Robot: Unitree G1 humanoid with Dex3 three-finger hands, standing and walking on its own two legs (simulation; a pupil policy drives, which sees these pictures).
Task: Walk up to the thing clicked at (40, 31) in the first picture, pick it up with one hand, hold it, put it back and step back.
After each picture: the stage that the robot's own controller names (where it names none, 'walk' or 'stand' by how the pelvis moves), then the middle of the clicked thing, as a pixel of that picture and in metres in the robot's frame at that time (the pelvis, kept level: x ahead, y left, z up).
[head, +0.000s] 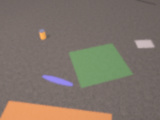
stand; (42, 34) +1.64 +0.51 -0.72
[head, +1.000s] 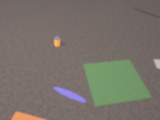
walk; (57, 41) +1.52 +0.24 -0.70
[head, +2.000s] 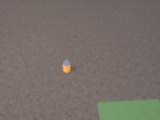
walk; (66, 66) +0.99 +0.13 -0.71
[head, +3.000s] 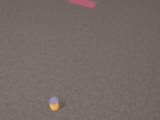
walk; (54, 103) +0.62 +0.20 -0.71
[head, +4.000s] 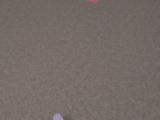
stand; out of the picture +0.42 +0.21 -0.70
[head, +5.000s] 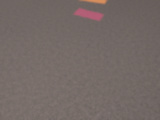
stand; out of the picture +0.38 +0.20 -0.72
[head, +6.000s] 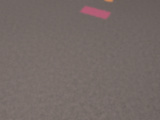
stand; out of the picture +0.36 +0.17 -0.71
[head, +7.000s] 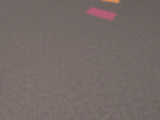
stand; out of the picture +0.38 +0.16 -0.72
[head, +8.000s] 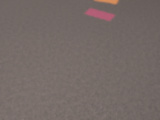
stand; out of the picture +0.39 +0.17 -0.72
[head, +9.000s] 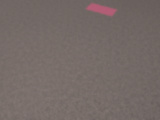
stand; out of the picture +0.40 +0.16 -0.72
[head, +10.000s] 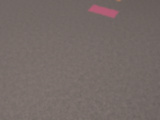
stand; out of the picture +0.41 +0.15 -0.72
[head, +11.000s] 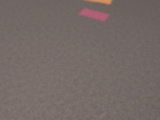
stand; out of the picture +0.39 +0.15 -0.73
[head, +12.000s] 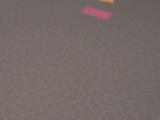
stand; out of the picture +0.40 +0.15 -0.73
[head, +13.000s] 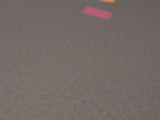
stand; out of the picture +0.40 +0.15 -0.73
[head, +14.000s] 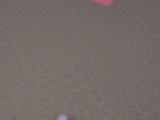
go down; out of the picture +0.41 +0.14 -0.71
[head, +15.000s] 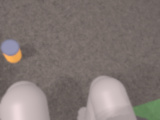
go down; (12, 51) +0.47 +0.24 -0.29
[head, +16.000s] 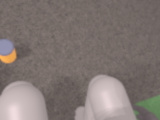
close in; (6, 51) +0.47 +0.25 -0.28
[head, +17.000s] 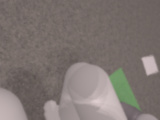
close in; out of the picture +0.45 +0.30 -0.22
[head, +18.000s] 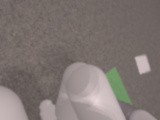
close; out of the picture +0.44 +0.29 -0.23
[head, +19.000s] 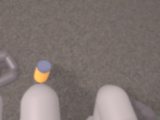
hold; (42, 71) +0.43 +0.18 -0.32
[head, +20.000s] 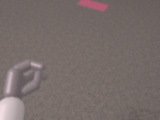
close; out of the picture +0.36 +0.09 -0.65
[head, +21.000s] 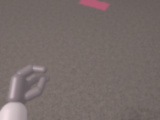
hold; out of the picture +0.36 +0.11 -0.67
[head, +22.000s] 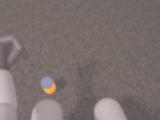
crouch; (48, 85) +0.41 +0.16 -0.44
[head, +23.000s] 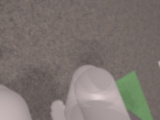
lower; out of the picture +0.41 +0.23 -0.23
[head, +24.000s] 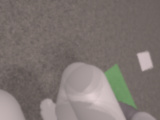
lower; out of the picture +0.39 +0.25 -0.23
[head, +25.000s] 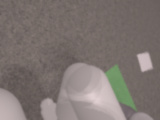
lower; out of the picture +0.39 +0.25 -0.23
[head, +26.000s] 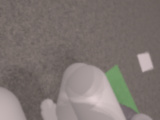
lower; out of the picture +0.40 +0.25 -0.23
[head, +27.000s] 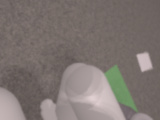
lower; out of the picture +0.39 +0.25 -0.23
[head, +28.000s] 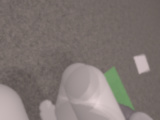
withdraw; out of the picture +0.39 +0.24 -0.22
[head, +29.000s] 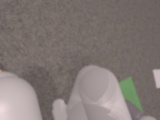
stand; out of the picture +0.33 +0.18 -0.27
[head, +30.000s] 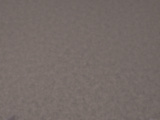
stand; out of the picture +0.28 +0.10 -0.62
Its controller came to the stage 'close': yes
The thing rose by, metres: 0.01
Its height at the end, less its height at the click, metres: -0.02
